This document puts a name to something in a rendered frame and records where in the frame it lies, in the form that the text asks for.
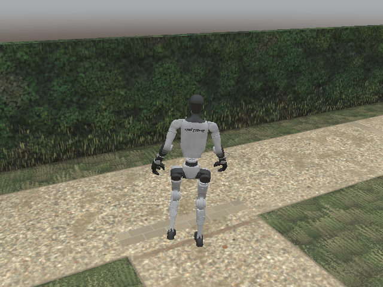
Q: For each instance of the robot left upper arm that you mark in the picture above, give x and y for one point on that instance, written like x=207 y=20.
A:
x=176 y=124

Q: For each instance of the robot right forearm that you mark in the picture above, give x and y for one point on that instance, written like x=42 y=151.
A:
x=221 y=156

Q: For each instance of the robot left forearm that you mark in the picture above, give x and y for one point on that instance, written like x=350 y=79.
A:
x=161 y=154

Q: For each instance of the robot right upper arm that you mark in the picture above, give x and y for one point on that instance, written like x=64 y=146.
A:
x=212 y=127

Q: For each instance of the robot left shin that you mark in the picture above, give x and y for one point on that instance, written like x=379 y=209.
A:
x=173 y=209

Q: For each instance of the right robot hand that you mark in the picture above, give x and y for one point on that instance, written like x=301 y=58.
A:
x=218 y=164

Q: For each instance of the left robot foot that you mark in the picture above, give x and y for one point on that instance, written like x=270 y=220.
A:
x=170 y=235

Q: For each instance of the left robot hand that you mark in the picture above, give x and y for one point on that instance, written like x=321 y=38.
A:
x=157 y=166

